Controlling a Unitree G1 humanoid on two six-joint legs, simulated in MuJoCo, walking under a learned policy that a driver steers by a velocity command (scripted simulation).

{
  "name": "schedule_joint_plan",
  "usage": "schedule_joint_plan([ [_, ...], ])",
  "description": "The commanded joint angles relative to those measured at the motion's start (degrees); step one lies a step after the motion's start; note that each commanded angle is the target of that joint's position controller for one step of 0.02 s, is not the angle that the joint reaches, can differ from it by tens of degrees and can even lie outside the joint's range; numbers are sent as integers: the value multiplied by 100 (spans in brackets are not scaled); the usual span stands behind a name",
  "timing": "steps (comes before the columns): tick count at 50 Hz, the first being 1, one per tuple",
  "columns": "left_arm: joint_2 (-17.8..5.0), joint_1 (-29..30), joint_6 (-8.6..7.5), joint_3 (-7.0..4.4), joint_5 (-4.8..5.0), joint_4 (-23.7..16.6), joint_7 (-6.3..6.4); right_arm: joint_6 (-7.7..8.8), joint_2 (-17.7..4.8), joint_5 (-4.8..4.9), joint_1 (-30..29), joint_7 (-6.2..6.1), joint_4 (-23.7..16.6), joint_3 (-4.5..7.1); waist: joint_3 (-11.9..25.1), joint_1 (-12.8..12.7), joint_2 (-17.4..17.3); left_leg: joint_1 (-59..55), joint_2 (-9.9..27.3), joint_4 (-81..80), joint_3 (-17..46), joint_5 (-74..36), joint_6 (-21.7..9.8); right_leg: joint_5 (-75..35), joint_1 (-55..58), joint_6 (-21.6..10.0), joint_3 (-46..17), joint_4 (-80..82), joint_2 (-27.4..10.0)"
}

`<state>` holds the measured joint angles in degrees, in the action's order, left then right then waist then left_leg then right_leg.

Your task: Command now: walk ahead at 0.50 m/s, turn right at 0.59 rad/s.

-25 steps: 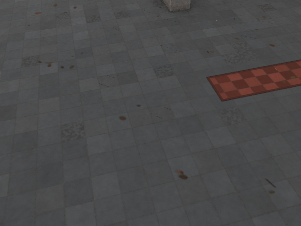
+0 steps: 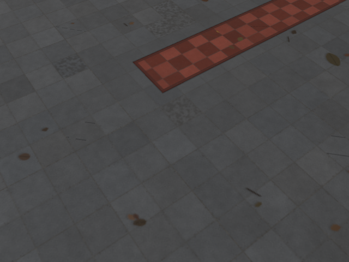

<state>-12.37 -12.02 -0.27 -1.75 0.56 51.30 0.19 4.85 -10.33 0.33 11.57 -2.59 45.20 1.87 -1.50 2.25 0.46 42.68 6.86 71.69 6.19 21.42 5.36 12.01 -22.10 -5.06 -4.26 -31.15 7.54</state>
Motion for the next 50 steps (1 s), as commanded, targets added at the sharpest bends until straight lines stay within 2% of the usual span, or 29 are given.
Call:
schedule_joint_plan([
  [1, -965, 775, -248, -316, 78, -816, 230, 5, -465, -104, 374, -78, -336, 188, 762, 160, 228, -1980, -214, -2196, -343, -1776, 162, -1481, -1186, -1074, -1044, 1087, -1115],
  [3, -869, 322, -190, -336, 145, -722, 282, 16, -451, 65, -44, -31, -481, 188, 838, -51, 523, -2056, -462, -2831, -355, -2187, 143, -931, -723, -1041, -1204, 923, -1097],
  [5, -740, 74, -166, -362, 164, -719, 267, 21, -574, 134, -413, 29, -691, 243, 663, -94, 519, -2221, -567, -3386, -314, -1795, 0, 38, -540, -925, -1625, 765, -1145],
  [7, -536, -97, -197, -326, 136, -740, 234, 59, -769, 130, -125, 86, -624, 368, 615, 120, 426, -2878, -670, -3761, -405, -1165, -229, 912, -505, -682, -1839, 247, -1004],
  [8, -250, 13, -259, -243, 149, -775, 201, 101, -916, 128, 662, 78, -486, 454, 722, 532, 332, -3846, -287, -3864, -84, -874, -483, 1032, -1094, -444, -1612, -713, -762],
  [9, 248, -243, -374, -138, 212, -923, 139, 143, -1493, -63, 1530, 68, -357, 605, 1294, 594, -1180, -5438, 1163, -4492, 1915, -309, -1209, 1726, -2407, -44, -654, -3005, 82],
  [10, -142, -387, -499, -187, 254, -1106, 86, 208, -1691, -137, 1802, 139, -334, 678, 1597, 496, -2320, -5887, 2010, -5412, 4480, 952, -1843, 2270, -3441, 6, -626, -4255, -61],
  [11, -564, -71, -499, -330, 253, -1061, 89, 223, -1253, -104, 1393, 113, -507, 586, 941, 496, -1564, -5569, 1905, -5487, 4089, 1452, -1801, 1812, -3946, -7, -788, -4940, -358],
  [12, -602, 412, -443, -353, 198, -1161, 94, 173, -1080, -78, 1020, 104, -532, 534, 439, 449, -1051, -4920, 1649, -5413, 3080, 1000, -1613, 1199, -4004, -39, -624, -5024, -587],
  [13, -573, 477, -378, -375, 129, -1180, 88, 126, -936, -76, 567, 118, -584, 490, 242, 217, -732, -4163, 1290, -5419, 2158, 234, -1463, 739, -3527, -42, -542, -4698, -776],
  [14, -565, 355, -313, -421, 121, -1145, 75, 107, -786, -71, 226, 137, -585, 435, 169, -32, -779, -3608, 1072, -5518, 1552, -381, -1336, 503, -3042, 13, -572, -4326, -935],
  [16, -474, 200, -197, -436, 112, -1130, 28, 139, -700, -66, 5, 194, -535, 427, 171, -212, -805, -3057, 798, -5815, 667, -1209, -1261, 145, -2390, 152, -302, -3988, -990],
  [20, -351, 668, -121, -414, 42, -1336, 9, 189, -893, -38, 326, 171, -268, 534, 251, -125, -580, -3615, 901, -5990, -157, -2375, -1365, -678, -2549, 299, -299, -2771, -1040],
  [23, -246, 1163, -180, -361, 64, -1456, -124, 156, -1020, -3, 457, 97, -128, 591, 206, 45, -659, -3836, 809, -5985, -779, -2348, -1243, -1296, -2225, 329, 79, -1672, -1066],
  [28, -310, 1785, -183, -358, 111, -1699, -304, 70, -1308, 124, 691, 94, 37, 705, -135, 220, -677, -4293, 1023, -5852, -1176, -2628, -1180, -715, -1815, 173, 582, -748, -994],
  [30, -475, 1597, -189, -438, 83, -1714, -325, 28, -1455, 186, 638, 88, 50, 748, -9, 32, -808, -4463, 1017, -5290, -1441, -4535, -1081, -145, -1190, -60, 926, -518, -711],
  [31, -613, 1208, -184, -521, 70, -1649, -324, 3, -1538, 225, 629, 81, 58, 763, 215, -205, -885, -4529, 953, -4707, -1593, -5605, -1028, -27, -606, -199, 1106, -348, -482],
  [32, -846, 333, -179, -666, 64, -1401, -314, -18, -1567, 253, 523, 71, 29, 751, 629, -690, -781, -4297, 764, -3663, -1794, -6132, -908, -471, 598, -391, 1235, 129, -216],
  [33, -1212, -663, -154, -845, 41, -1152, -251, 4, -1427, 183, 489, 35, -50, 700, 1155, -1132, -510, -2988, 584, -2107, -1828, -5079, -681, -773, 2456, -645, 577, 57, -461],
  [34, -1924, -770, -215, -925, 109, -1143, -190, 110, -627, -111, 746, 89, -464, 424, 1517, -631, 1308, -299, -424, 166, -1547, 509, -322, -469, 4344, -1631, -2550, 357, -2099],
  [35, -1744, -1247, -254, -801, 19, -1273, -152, 386, -859, 93, 516, 181, -620, 370, 2548, -859, 1319, 397, -772, 1136, -158, 1246, -381, 420, 4832, -2119, -4388, 1325, -2680],
  [36, -1347, -1137, -277, -690, -27, -1200, -126, 488, -1156, 276, 44, 234, -700, 427, 1925, -983, 940, 917, -498, 1136, -50, 646, -486, -8, 4583, -1780, -3474, 1353, -2449],
  [37, -1077, -737, -299, -606, 55, -1239, -108, 519, -1137, 190, -84, 204, -669, 388, 1441, -782, 512, 745, -249, 619, -88, 150, -569, -454, 3797, -1537, -2679, 1291, -2167],
  [38, -883, -233, -303, -531, 76, -1326, -106, 501, -1159, 15, -152, 148, -593, 408, 1107, -527, 107, 320, -48, 144, -153, -129, -536, -1066, 2912, -1354, -2139, 1332, -1987],
  [39, -720, 41, -328, -462, 43, -1405, -99, 435, -1217, -53, -113, 141, -587, 458, 931, -340, 87, -114, 84, -178, -160, -276, -501, -1714, 2270, -1300, -1781, 1446, -1856],
  [41, -735, 97, -362, -445, 3, -1374, -61, 301, -1066, -40, -48, 173, -626, 445, 785, -145, 87, -447, 112, -616, -247, -380, -403, -2111, 1676, -1312, -1560, 1658, -1794],
  [43, -826, -29, -387, -458, 17, -1268, -3, 229, -853, -58, -290, 206, -705, 358, 559, -137, 47, -399, 99, -1218, -377, -665, -313, -2374, 1301, -1274, -1226, 1797, -1731],
  [47, -936, -277, -382, -487, 59, -1100, 40, 205, -646, -39, -1088, 288, -828, 221, 262, -449, 244, -900, -172, -3041, -568, -2367, -356, -1991, 864, -919, -591, 1849, -1333],
  [50, -962, -655, -404, -489, 91, -941, -2, 198, -730, 52, -1516, 351, -932, 221, 97, -677, 303, -1051, -339, -3711, -535, -2877, -467, -1317, 1090, -861, -799, 1803, -1536],
])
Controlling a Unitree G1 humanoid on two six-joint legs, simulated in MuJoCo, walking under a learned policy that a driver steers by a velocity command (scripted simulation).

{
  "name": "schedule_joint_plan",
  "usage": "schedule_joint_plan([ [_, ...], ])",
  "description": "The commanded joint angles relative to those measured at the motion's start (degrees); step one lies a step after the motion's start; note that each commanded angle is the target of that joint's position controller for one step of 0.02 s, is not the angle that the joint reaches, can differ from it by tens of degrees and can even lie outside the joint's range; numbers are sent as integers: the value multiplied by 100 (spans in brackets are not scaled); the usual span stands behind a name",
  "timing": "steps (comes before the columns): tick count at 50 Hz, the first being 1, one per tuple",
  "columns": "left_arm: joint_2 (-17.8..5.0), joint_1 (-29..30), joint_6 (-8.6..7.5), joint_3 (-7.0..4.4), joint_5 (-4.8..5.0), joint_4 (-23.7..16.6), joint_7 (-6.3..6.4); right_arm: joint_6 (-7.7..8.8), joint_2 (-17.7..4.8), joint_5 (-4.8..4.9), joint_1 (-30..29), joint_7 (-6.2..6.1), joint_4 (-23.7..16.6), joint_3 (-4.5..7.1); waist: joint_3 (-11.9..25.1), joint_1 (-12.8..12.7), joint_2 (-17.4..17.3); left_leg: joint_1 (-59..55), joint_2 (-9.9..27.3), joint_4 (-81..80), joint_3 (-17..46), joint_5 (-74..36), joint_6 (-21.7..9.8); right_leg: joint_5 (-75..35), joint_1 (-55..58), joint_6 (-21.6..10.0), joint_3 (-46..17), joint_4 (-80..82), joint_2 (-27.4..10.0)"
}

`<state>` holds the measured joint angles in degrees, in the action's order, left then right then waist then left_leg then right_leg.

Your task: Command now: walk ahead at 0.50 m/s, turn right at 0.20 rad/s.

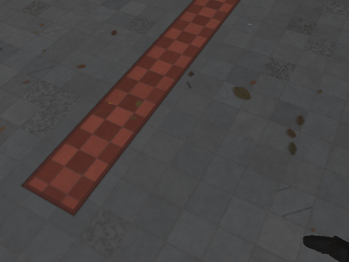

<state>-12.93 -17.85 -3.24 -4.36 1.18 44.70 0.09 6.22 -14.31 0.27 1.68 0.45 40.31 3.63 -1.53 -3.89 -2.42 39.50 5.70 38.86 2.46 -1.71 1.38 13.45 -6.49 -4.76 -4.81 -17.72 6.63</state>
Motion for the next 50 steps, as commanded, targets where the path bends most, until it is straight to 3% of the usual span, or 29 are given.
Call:
schedule_joint_plan([
  [1, -909, -176, -105, -227, 41, -231, 3, 66, -383, 68, -649, 70, -500, 53, 35, -101, 581, -629, -239, -574, -130, -445, -139, -1424, -239, -871, -845, 364, -1548],
  [3, -949, -325, -79, -237, 41, -160, 16, 88, -478, 54, -755, 123, -594, 80, -12, -96, 626, -516, -291, -830, -109, -51, -298, -1588, 261, -794, -1018, 116, -1746],
  [5, -1013, -309, -41, -263, 22, -138, 37, 108, -570, 43, -531, 151, -582, 126, 57, 74, 723, -868, -417, -1016, -201, 400, -452, -2314, 549, -655, -1044, -237, -1798],
  [6, -1030, -195, -24, -267, 23, -169, 38, 115, -657, 23, -128, 141, -485, 186, 276, 327, 718, -1492, -586, -1193, -362, 427, -570, -3205, 556, -549, -902, -711, -1635],
  [7, -936, -75, -24, -231, -8, -235, 25, 116, -835, -24, 598, 115, -306, 280, 770, 685, 637, -2611, -523, -1111, -315, 154, -770, -3729, 263, -411, -691, -1599, -1346],
  [8, -701, 22, -37, -126, -121, -410, 26, 102, -1177, -97, 1645, 78, -172, 355, 1629, 1091, 80, -4291, 441, -912, 741, -344, -1161, -2364, -770, -200, -389, -3289, -951],
  [9, -308, -891, -127, -2, 24, -350, 8, 94, -1478, -110, 2048, 138, 16, 418, 2402, 778, -1581, -6151, 1698, -1463, 3347, 712, -2155, 1569, -2850, 231, -174, -5286, -83],
  [10, -745, -687, -166, -62, 60, -263, -10, 48, -986, 20, 2145, 141, 24, 304, 2260, 974, -1047, -6179, 1657, -1942, 4033, 2082, -2025, 1902, -3637, 229, -616, -5878, -342],
  [11, -975, -17, -179, -117, 97, -427, -19, 5, -766, 35, 1710, 103, -34, 225, 1359, 1010, -523, -5434, 1446, -2100, 3215, 2249, -1741, 1365, -3976, 230, -430, -5958, -616],
  [12, -907, 380, -178, -93, 48, -527, 7, -41, -714, -23, 1292, 85, -103, 173, 846, 833, 0, -4551, 1234, -2220, 2593, 1779, -1585, 859, -3820, 240, -187, -5701, -891],
  [13, -851, 547, -168, -109, -45, -576, 22, -43, -629, -58, 1086, 97, -97, 133, 497, 678, 114, -3863, 1046, -2369, 2195, 1178, -1561, 598, -3635, 264, -115, -5354, -1049],
  [14, -781, 435, -143, -124, -63, -570, 26, -15, -565, -98, 1015, 100, -88, 95, 448, 489, -25, -3466, 870, -2501, 1892, 771, -1499, 423, -3288, 270, -121, -5090, -1197],
  [17, -583, 270, -65, -98, -66, -499, 49, 40, -592, -33, 1070, 102, 42, 94, 436, 334, -221, -3120, 667, -2788, 1306, 150, -1538, 195, -3078, 382, 32, -4500, -1283],
  [19, -535, 652, -57, -67, -97, -609, 62, 25, -777, -18, 1196, 50, 141, 145, 320, 391, -134, -3111, 671, -2948, 1065, -99, -1561, -303, -3306, 486, 77, -3919, -1352],
  [24, -410, 1502, -105, 12, -70, -732, -9, -47, -921, 66, 1558, -15, 351, 174, 138, 685, -153, -3178, 430, -3025, 432, -23, -1289, -1693, -3020, 536, 226, -2229, -1217],
  [30, -492, 2364, -207, 26, 2, -1036, -184, -183, -1022, 118, 2045, -28, 630, 205, -161, 948, -190, -3800, 768, -2606, 686, 39, -1289, -1278, -2911, 410, 320, -1275, -986],
  [32, -633, 2135, -278, -25, -3, -1008, -224, -248, -1128, 139, 1985, -67, 654, 242, -59, 739, -309, -3907, 841, -2260, 860, -297, -1204, -885, -2436, 293, 334, -986, -870],
  [33, -738, 1716, -307, -86, -21, -891, -214, -271, -1173, 157, 1854, -82, 635, 250, 146, 460, -332, -3817, 737, -1863, 804, -862, -1115, -907, -1761, 200, 453, -742, -739],
  [34, -985, 962, -324, -211, -70, -659, -169, -273, -1042, 149, 1814, -85, 612, 203, 661, 119, -224, -3504, 428, -1033, 594, -1348, -957, -1038, -539, 35, 465, -684, -741],
  [35, -1408, -139, -336, -330, -181, -494, -100, -249, -713, 40, 1678, -83, 437, 70, 1557, -349, 260, -2407, 56, 612, 316, -297, -698, -1313, 1238, -373, -495, -955, -1739],
  [36, -1768, -470, -275, -398, -197, -374, -91, -154, -180, 74, 2404, -79, 338, -91, 2242, -79, 1734, -120, -746, 2512, -98, 3103, -312, -662, 3130, -1164, -2709, -679, -3103],
  [37, -1248, -596, -238, -280, -150, -379, -76, -103, -713, 188, 2189, -82, 429, 33, 2203, -320, 1450, 487, -562, 3293, 504, 3505, -289, 240, 2901, -1150, -3218, -290, -3067],
  [38, -1001, -268, -234, -184, -115, -382, -57, -103, -987, 246, 1723, -81, 280, 125, 1431, -296, 1167, 762, -329, 3474, 480, 3013, -305, 315, 2241, -919, -2428, -116, -2871],
  [39, -862, 113, -231, -120, -128, -392, -56, -129, -931, 208, 1453, -93, 218, 126, 1007, -123, 870, 593, -110, 3335, 346, 2551, -286, 88, 1486, -782, -1836, 78, -2641],
  [40, -710, 417, -243, -72, -146, -373, -72, -170, -874, 135, 1322, -95, 180, 145, 647, 42, 784, 424, 27, 3115, 335, 2224, -264, -161, 853, -721, -1423, 315, -2452],
  [41, -616, 608, -279, -42, -175, -351, -77, -240, -793, 135, 1429, -84, 198, 166, 474, 238, 886, 116, 152, 2965, 383, 1996, -255, -400, 392, -654, -1043, 531, -2309],
  [43, -624, 759, -345, -65, -167, -268, -71, -362, -579, 167, 1548, -67, 211, 149, 304, 411, 879, -111, 201, 2814, 363, 1766, -201, -816, -58, -644, -518, 834, -2229],
  [45, -752, 738, -385, -112, -187, -159, -35, -435, -518, 142, 1399, -74, 123, 151, 159, 458, 690, 56, 217, 2578, 408, 1391, -120, -1267, -168, -659, -77, 977, -2237],
  [50, -959, 569, -329, -163, -174, 46, 57, -424, -401, 111, 761, 43, -97, 97, -42, 284, 561, 77, 153, 1143, 184, 78, -102, -1692, 16, -495, 908, 1036, -2059],
])
Over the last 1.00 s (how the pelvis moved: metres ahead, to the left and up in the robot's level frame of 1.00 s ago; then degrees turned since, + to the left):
0.51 -0.09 0.01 -31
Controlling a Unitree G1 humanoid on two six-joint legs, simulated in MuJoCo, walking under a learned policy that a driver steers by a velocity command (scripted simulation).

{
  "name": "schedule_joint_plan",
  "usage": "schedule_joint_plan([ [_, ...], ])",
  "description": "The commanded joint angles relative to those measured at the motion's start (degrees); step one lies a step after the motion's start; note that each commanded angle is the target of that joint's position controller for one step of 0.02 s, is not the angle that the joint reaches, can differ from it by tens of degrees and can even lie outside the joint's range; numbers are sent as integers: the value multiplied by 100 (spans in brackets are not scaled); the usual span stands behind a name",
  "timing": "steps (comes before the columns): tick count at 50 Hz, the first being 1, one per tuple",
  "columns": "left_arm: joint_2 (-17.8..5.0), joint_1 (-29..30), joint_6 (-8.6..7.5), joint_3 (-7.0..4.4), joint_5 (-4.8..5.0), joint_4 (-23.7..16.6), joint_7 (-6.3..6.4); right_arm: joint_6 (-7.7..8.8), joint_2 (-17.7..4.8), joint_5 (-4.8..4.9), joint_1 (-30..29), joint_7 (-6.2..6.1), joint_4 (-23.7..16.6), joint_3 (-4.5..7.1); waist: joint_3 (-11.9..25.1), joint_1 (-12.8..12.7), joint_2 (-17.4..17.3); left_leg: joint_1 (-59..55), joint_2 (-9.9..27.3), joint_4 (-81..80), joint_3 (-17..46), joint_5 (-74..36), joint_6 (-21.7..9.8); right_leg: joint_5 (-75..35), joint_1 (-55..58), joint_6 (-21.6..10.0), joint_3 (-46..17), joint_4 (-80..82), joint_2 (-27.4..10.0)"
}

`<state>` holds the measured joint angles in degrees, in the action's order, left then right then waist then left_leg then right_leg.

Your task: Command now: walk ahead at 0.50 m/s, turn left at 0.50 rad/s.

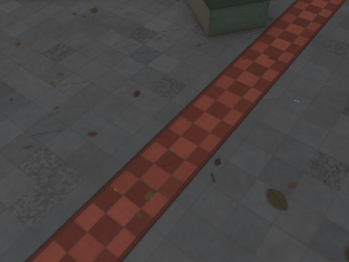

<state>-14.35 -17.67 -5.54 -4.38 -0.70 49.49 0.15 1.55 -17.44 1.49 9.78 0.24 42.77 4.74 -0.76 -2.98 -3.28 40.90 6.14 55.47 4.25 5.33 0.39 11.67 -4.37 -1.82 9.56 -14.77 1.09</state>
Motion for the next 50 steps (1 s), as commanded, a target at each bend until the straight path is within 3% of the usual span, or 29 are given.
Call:
schedule_joint_plan([
  [1, -874, 474, -81, -172, 28, -397, 62, 50, -52, -19, -265, 101, -419, -36, -182, 105, 615, -115, 87, -810, -106, -776, -31, -1507, -140, -760, -403, 738, -1514],
  [5, -1064, 52, 36, -232, 126, -188, 67, 43, 3, -22, -955, 227, -755, -96, -426, -155, 540, -24, 11, -1581, -390, -504, -213, -1579, 495, -703, -177, 584, -1747],
  [8, -1192, -58, 129, -252, 276, -11, 27, 6, -87, -29, -1041, 254, -929, -64, -472, -56, 593, -322, -231, -1945, -621, 293, -456, -2629, 916, -650, -123, 213, -1917],
  [9, -1298, 18, 134, -273, 287, 16, 48, 21, -195, -47, -864, 248, -937, -13, -309, 140, 786, -754, -408, -2064, -746, 485, -578, -3630, 987, -574, -63, -152, -1919],
  [10, -1412, 119, 186, -289, 256, 31, 51, 32, -366, -93, -280, 257, -781, 89, 97, 537, 879, -1610, -692, -2293, -950, 585, -720, -4512, 958, -477, 132, -1001, -1762],
  [11, -1284, 85, 214, -232, 232, 43, 70, 36, -679, -72, 687, 215, -466, 267, 657, 979, 721, -3122, -945, -2533, -1023, 109, -888, -4620, 411, -319, 317, -2153, -1521],
  [12, -984, 33, 179, -101, 64, -98, 78, 0, -1197, -64, 1616, 104, -266, 436, 1329, 1279, -60, -5001, 27, -2338, 369, -452, -1213, -2531, -1158, -60, 374, -4004, -1234],
  [13, -322, -444, 35, 129, 35, -261, -34, 32, -1589, -52, 1478, 103, -252, 414, 2019, 641, -1277, -6381, 1401, -3271, 3484, 593, -2232, 2215, -3269, 209, -395, -5812, -75],
  [14, -853, 88, -111, 12, 269, -203, -124, 80, -1054, -68, 1586, 131, -310, 272, 2230, 1039, -515, -6361, 1518, -3751, 3768, 863, -2166, 2189, -3758, 135, -1393, -6380, -222],
  [15, -992, 564, -159, -30, 417, -370, -150, 133, -873, -127, 1169, 141, -317, 202, 1328, 974, -390, -5658, 1383, -3750, 2787, -180, -1946, 1808, -4125, 65, -1275, -6384, -441],
  [16, -907, 595, -171, -18, 324, -331, -64, 181, -699, -137, 667, 143, -397, 134, 872, 692, 38, -4723, 1108, -3607, 1865, -1468, -1695, 1316, -3789, 73, -1231, -5942, -747],
  [17, -902, 617, -136, -48, 182, -260, -1, 206, -476, -157, 308, 147, -421, 79, 584, 491, 115, -4003, 858, -3643, 1268, -2328, -1554, 1117, -3436, 120, -1205, -5568, -866],
  [18, -873, 439, -56, -63, 154, -199, 16, 228, -347, -202, 163, 136, -440, 31, 561, 292, 60, -3564, 735, -3773, 951, -2766, -1490, 986, -3018, 148, -1235, -5419, -927],
  [21, -598, 183, 168, -18, 88, -117, 74, 318, -448, -206, 90, 89, -308, 42, 552, 42, 52, -3041, 627, -4033, 393, -3728, -1536, 542, -2621, 335, -1147, -4759, -822],
  [25, -418, 726, 203, 84, 32, -241, 67, 251, -512, -193, 68, -35, -114, 33, 508, 172, -108, -2932, 278, -4038, -284, -3654, -1271, -767, -2342, 406, -1033, -3041, -664],
  [29, -545, 1153, 199, 78, 61, -308, -5, 173, -525, -191, 278, -56, 182, 2, 523, 396, -181, -3287, 398, -3905, -159, -3037, -1197, -1315, -2060, 349, -1080, -2109, -485],
  [32, -659, 1167, 170, 38, -4, -313, -52, 108, -478, -139, 152, -69, 334, -25, 439, 291, -173, -3459, 469, -3395, 47, -2643, -1078, -1036, -1845, 133, -1066, -1539, -385],
  [33, -698, 942, 147, 13, -41, -219, -59, 91, -414, -104, 129, -80, 376, -50, 498, 150, -79, -3413, 318, -3092, 39, -2295, -913, -1564, -1406, 23, -1027, -1052, -330],
  [34, -969, 813, 128, -51, -83, -168, -26, 113, -329, -170, 399, -88, 430, -76, 658, 219, 248, -3266, -22, -2728, -66, -1727, -634, -3462, -776, -133, -1337, -952, -629],
  [35, -1226, 866, 138, -79, -126, -196, 18, 170, -188, -290, 964, -75, 497, -110, 1010, 614, 815, -2677, -427, -2339, -196, -363, -360, -5065, 199, -538, -1820, -1361, -1208],
  [36, -782, 831, 223, 21, -98, -120, 41, 147, 21, -274, 1232, -104, 651, -183, 1377, 580, 1299, -2340, -589, -1974, -285, 1059, -86, -4903, 595, -1154, -2279, -1407, -1636],
  [37, -451, 877, 299, 113, -24, -108, 27, 56, -110, -223, 970, -130, 648, -167, 1325, 461, 1279, -2317, -584, -1912, -258, 1788, 10, -4063, 347, -1309, -2528, -1186, -1716],
  [39, -455, 1318, 399, 149, -1, -128, -10, -186, -146, -158, 713, -180, 667, -149, 987, 589, 1175, -2513, -473, -2436, -200, 1656, -20, -2232, -323, -1020, -2503, -910, -1485],
  [41, -614, 1706, 416, 103, 41, -222, -56, -363, -333, -210, 634, -201, 748, -120, 549, 587, 911, -2834, -416, -3040, -187, 1131, -169, -860, -1027, -513, -1987, -869, -1005],
  [42, -630, 1656, 402, 87, 55, -197, -57, -367, -423, -201, 586, -197, 824, -94, 423, 468, 613, -2681, -428, -3030, -191, 1220, -250, -789, -978, -377, -1699, -936, -780],
  [47, -544, 1467, 363, 81, 61, 122, 50, -189, -244, -192, 517, -191, 1054, -133, 673, 365, 401, -2776, -370, -3076, -175, 246, -182, -2297, -290, -435, -1452, -1417, -623],
  [50, -517, 1551, 429, 73, 73, 218, 73, -181, -182, -181, 561, -194, 1205, -148, 564, 376, 319, -2746, -381, -3087, -212, 245, -165, -2181, -269, -470, -1408, -1430, -579],
])
Over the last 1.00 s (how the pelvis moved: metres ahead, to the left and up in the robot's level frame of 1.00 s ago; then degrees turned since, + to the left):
0.52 -0.01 0.00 10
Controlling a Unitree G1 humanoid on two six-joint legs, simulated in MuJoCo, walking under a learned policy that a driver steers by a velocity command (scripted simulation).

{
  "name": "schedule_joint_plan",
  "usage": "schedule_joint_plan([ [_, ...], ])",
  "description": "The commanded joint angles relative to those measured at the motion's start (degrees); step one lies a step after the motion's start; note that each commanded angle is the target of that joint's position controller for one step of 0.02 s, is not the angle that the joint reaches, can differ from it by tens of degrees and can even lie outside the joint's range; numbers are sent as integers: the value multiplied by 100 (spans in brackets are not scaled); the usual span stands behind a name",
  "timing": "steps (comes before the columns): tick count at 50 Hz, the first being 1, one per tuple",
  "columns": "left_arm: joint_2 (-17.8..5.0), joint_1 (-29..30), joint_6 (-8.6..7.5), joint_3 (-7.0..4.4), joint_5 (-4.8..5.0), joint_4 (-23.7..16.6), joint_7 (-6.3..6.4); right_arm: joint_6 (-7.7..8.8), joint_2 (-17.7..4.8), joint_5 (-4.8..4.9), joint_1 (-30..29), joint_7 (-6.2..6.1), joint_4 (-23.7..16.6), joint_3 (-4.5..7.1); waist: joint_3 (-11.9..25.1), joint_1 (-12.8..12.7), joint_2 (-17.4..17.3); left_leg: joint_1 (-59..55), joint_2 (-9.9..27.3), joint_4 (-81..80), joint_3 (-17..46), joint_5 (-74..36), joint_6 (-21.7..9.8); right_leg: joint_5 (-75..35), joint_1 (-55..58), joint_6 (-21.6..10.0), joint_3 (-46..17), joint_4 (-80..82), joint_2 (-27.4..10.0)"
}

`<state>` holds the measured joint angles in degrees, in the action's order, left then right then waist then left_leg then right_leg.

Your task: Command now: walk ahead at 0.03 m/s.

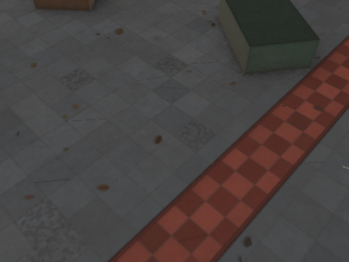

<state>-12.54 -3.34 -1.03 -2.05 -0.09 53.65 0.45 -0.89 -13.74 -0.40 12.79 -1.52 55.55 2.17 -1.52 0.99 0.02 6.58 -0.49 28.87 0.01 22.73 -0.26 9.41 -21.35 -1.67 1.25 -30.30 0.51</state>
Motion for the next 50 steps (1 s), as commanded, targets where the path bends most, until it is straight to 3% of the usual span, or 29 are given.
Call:
schedule_joint_plan([
  [1, -689, 152, 4, -163, 16, -169, 46, 57, -532, 6, 282, -21, -27, 102, 572, -15, -21, 711, 280, -445, 204, -1421, -103, -1821, 1402, -477, -566, 141, -503],
  [13, -671, 278, 147, -181, 13, 191, 113, 133, -436, -18, 501, -65, 357, 25, 110, -40, 0, 1037, 311, -688, 178, -616, -125, -727, 1345, -298, -518, 347, -349],
  [37, -561, -19, 169, -131, 27, 651, 163, 209, -153, -9, 1062, -96, 655, -64, -51, -72, -25, 1110, 259, -774, 73, -439, -125, -368, 1247, -276, -551, 455, -281],
  [38, -507, -130, 175, -116, 26, 717, 163, 204, -109, -7, 1194, -97, 712, -72, 50, -60, -48, 1074, 245, -858, 63, 75, -155, 266, 1278, -269, -498, 474, -223],
  [39, -546, -166, 180, -132, 49, 736, 165, 194, -178, 14, 1228, -107, 714, -49, -72, -59, -117, 1156, 260, -927, 125, 707, -244, 1068, 1124, -252, -397, 398, -115],
  [41, -630, -34, 119, -173, 77, 678, 147, 211, -403, 61, 1211, -135, 585, 21, -418, 30, -331, 1192, 539, -1177, 571, 1830, -590, 2229, 422, -225, -171, 19, 107],
  [43, -496, 394, -74, -156, 127, 479, 55, 320, -763, 131, 1376, -142, 570, 147, -858, 185, -868, 715, 1461, -1892, 1741, 2218, -1076, 1375, -559, -128, 233, -867, 210],
  [44, -495, 465, -170, -160, 129, 423, 1, 385, -867, 140, 1232, -145, 547, 199, -1067, 152, -995, 520, 1868, -1960, 2087, 1850, -1242, 1090, -965, -163, 112, -1247, -41],
  [46, -474, 393, -320, -167, 171, 390, -86, 488, -680, 141, 1238, -107, 523, 191, -1100, 84, -875, -19, 1929, -1717, 1926, 685, -1226, 1364, -1363, -254, 69, -1291, -247],
  [48, -399, -37, -410, -184, 233, 506, -143, 488, -637, 201, 1051, -37, 454, 184, -936, -207, -735, 250, 1550, -1284, 1267, -147, -941, 1133, -277, -308, 368, -273, -89],
  [49, -513, -616, -412, -274, 224, 727, -143, 491, -668, 179, 944, -7, 386, 182, -625, -447, -702, 713, 1227, -820, 921, -1110, -794, 741, 904, -309, 536, -25, 219],
  [50, -775, -1429, -404, -405, 211, 954, -138, 517, -677, 163, 770, 12, 305, 173, -191, -812, -452, 1205, 898, 211, 499, -2258, -598, 506, 2009, -454, 82, 108, 51],
])
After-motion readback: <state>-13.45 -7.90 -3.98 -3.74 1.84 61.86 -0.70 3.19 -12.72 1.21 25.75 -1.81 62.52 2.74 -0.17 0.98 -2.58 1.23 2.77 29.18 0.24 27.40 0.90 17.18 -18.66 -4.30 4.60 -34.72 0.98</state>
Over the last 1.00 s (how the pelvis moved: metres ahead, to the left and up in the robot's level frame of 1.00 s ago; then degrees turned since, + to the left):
0.35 0.06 -0.01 10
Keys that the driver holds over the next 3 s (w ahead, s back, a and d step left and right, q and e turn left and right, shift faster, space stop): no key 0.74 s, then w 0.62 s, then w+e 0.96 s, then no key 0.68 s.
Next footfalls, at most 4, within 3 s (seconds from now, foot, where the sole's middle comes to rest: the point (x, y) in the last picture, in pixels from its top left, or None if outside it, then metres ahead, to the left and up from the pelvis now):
1.50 left None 0.47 0.13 -0.77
2.08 right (225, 209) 0.70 -0.18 -0.77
2.54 left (211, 143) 1.05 -0.16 -0.77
2.84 right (253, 177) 0.85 -0.33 -0.77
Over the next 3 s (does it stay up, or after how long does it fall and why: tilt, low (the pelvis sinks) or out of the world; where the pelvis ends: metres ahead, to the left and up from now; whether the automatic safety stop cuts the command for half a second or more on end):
stays up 0.90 -0.20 0.00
